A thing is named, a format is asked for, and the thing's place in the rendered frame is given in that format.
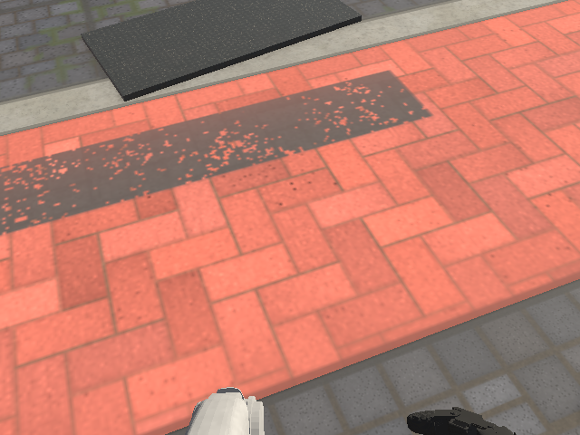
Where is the right robot hand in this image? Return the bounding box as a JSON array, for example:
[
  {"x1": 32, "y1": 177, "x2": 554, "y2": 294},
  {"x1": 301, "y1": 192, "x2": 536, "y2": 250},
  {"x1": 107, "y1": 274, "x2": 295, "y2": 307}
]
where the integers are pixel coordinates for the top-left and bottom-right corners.
[{"x1": 407, "y1": 407, "x2": 517, "y2": 435}]

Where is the left robot thigh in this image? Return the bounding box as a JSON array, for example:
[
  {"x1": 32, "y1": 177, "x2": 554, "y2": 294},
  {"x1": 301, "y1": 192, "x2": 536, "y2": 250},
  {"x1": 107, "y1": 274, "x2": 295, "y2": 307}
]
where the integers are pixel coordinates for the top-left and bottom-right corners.
[{"x1": 185, "y1": 392, "x2": 265, "y2": 435}]

